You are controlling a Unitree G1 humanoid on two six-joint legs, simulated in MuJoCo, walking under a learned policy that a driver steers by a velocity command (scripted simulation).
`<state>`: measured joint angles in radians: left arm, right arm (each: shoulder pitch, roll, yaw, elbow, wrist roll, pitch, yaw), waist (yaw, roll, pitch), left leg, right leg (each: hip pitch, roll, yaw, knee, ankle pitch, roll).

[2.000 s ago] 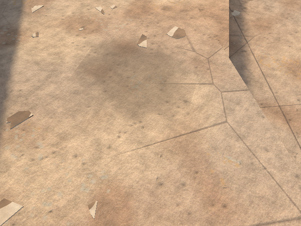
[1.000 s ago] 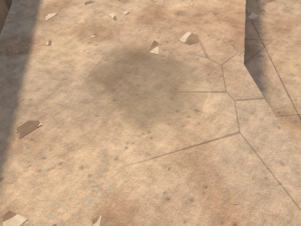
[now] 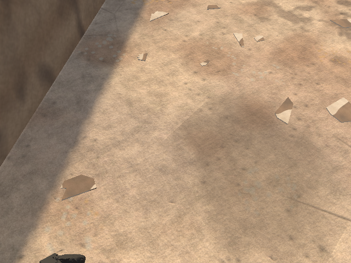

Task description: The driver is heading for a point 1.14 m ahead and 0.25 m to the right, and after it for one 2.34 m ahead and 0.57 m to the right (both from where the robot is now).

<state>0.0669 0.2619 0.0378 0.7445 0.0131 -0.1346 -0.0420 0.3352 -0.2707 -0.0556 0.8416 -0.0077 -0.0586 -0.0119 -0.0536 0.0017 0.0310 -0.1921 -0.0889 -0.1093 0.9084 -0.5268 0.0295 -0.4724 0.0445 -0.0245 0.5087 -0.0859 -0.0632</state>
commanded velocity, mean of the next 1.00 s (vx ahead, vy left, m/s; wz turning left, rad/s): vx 0.32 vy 0.00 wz -0.39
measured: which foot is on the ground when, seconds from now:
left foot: up 0.00-0.40, down 0.42-0.92, up 0.94-1.00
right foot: down 0.00-0.44, up 0.46-0.88, down 0.90-1.00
